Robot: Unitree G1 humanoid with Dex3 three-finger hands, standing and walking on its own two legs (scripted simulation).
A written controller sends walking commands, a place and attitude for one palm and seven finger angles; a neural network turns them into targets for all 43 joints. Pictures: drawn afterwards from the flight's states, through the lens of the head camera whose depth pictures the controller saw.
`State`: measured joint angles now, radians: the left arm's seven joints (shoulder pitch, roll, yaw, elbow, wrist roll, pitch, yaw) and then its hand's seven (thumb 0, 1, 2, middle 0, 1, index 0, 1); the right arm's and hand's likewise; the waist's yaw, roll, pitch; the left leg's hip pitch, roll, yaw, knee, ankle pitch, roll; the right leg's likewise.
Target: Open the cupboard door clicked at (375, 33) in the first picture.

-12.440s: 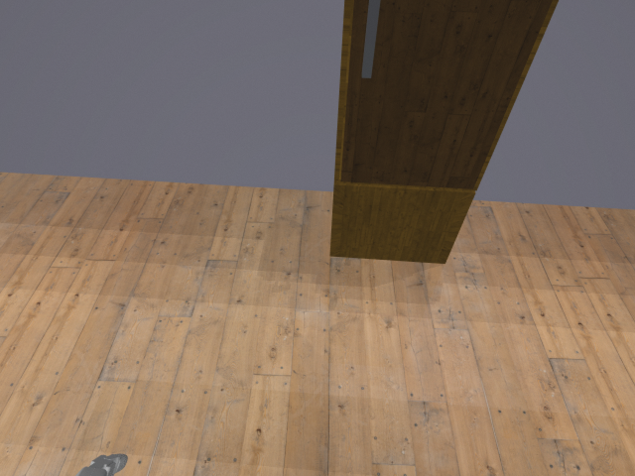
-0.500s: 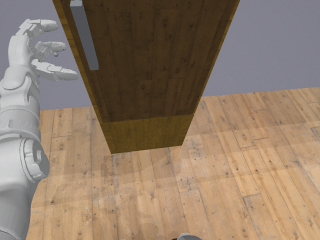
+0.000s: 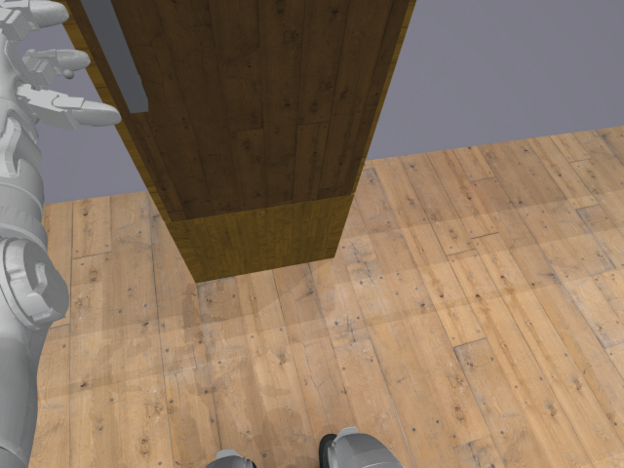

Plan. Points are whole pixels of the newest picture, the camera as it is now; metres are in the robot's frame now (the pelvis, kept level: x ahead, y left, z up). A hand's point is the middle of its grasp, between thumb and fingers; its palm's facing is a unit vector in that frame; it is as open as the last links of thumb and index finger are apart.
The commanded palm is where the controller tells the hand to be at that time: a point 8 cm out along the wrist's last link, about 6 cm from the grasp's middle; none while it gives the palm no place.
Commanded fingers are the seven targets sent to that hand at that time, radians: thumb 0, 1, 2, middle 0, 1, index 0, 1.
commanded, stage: slide the fingers in behind the handle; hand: left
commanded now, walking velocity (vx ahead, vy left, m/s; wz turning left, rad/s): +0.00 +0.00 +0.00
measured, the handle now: (115, 37) +0.62 +0.16 +0.15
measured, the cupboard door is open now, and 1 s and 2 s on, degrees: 0 0 1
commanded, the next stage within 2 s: close the thumb around the handle in 1.40 s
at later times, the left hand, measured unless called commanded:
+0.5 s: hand (97, 70) +0.56 +0.18 +0.15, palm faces +0.07 -1.00 +0.01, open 14.0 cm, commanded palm +0.53 +0.22 +0.14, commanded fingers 0.00 -0.50 0.30 -0.30 -1.20 -0.30 -1.20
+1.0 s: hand (128, 71) +0.56 +0.14 +0.15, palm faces +0.08 -1.00 +0.00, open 14.0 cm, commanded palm +0.54 +0.19 +0.14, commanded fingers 0.00 -0.50 0.30 -0.30 -1.20 -0.30 -1.20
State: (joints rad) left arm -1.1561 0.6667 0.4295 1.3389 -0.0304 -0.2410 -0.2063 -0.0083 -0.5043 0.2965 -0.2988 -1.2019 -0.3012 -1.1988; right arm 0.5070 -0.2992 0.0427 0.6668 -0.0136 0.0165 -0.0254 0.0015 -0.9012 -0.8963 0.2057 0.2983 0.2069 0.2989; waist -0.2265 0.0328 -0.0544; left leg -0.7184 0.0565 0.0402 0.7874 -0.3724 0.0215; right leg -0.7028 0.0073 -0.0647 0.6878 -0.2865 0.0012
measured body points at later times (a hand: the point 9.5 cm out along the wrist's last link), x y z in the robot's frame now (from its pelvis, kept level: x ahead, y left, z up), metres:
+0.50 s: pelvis +0.02 +0.00 +0.00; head +0.13 +0.01 +0.44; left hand +0.55 +0.23 +0.15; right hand -0.01 -0.26 -0.11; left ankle +0.00 +0.10 -0.71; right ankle +0.02 -0.13 -0.71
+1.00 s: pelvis +0.01 +0.00 +0.00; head +0.12 +0.01 +0.44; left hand +0.55 +0.20 +0.15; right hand -0.02 -0.26 -0.11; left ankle +0.00 +0.10 -0.71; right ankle +0.02 -0.13 -0.71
